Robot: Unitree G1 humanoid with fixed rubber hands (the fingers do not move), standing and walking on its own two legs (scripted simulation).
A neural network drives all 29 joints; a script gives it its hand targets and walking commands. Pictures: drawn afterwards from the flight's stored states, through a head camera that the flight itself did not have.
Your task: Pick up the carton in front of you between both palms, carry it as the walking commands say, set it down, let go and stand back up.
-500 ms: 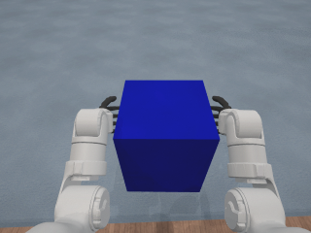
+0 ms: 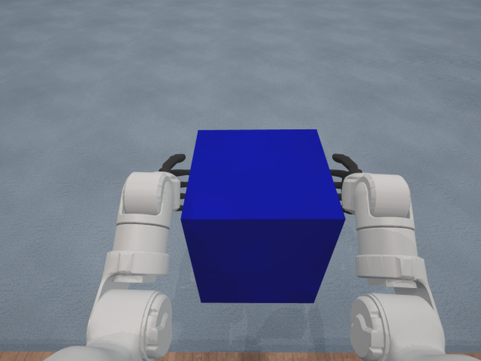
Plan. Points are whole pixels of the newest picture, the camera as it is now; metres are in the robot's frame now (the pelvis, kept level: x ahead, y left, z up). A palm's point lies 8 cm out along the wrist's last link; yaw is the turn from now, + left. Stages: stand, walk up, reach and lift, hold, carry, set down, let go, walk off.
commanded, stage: carry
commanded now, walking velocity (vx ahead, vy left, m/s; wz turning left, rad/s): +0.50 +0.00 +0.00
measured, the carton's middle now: (257, 218) +0.35 +0.00 +0.05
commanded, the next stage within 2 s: none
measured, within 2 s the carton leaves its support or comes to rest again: neither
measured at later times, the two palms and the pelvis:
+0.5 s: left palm (164, 129) +0.52 +0.20 +0.12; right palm (308, 136) +0.51 -0.10 +0.12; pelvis +0.15 +0.05 +0.00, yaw +2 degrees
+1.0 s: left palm (187, 90) +0.80 +0.21 +0.06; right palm (288, 92) +0.83 -0.09 +0.05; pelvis +0.45 +0.03 -0.08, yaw +0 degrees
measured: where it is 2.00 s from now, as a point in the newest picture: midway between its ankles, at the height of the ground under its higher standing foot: (241, 214)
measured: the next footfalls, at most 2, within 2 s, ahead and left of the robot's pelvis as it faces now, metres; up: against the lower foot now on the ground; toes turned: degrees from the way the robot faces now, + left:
left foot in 0.18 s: +0.11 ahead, +0.13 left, +0.00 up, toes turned +5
right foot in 0.64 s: +0.31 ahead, -0.04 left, +0.00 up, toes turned +0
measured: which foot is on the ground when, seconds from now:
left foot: up 0.00-0.16, down 0.18-0.66, up 0.68-1.00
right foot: down 0.00-0.20, up 0.22-0.62, down 0.64-1.00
